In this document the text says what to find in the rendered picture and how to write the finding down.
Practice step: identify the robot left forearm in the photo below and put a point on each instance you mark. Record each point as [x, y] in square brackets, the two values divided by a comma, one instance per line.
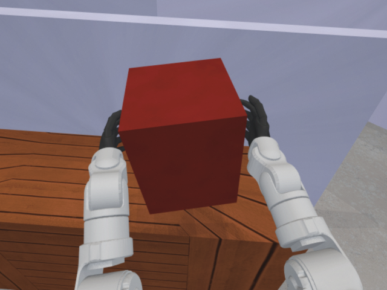
[106, 211]

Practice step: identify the right robot upper arm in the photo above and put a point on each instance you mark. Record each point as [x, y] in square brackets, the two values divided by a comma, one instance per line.
[325, 269]

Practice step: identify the left robot upper arm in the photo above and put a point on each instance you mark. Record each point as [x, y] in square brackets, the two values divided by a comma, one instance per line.
[119, 280]

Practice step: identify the pedestal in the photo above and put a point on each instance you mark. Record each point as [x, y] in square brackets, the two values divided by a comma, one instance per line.
[42, 181]

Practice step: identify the robot left hand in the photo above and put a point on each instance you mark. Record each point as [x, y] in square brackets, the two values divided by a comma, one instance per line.
[109, 137]

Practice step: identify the carton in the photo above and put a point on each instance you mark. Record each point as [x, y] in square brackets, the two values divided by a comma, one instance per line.
[183, 128]

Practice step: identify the robot right forearm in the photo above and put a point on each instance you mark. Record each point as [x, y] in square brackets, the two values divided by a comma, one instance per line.
[298, 225]

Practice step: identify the robot right hand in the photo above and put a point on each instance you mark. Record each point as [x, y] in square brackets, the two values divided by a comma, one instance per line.
[257, 126]

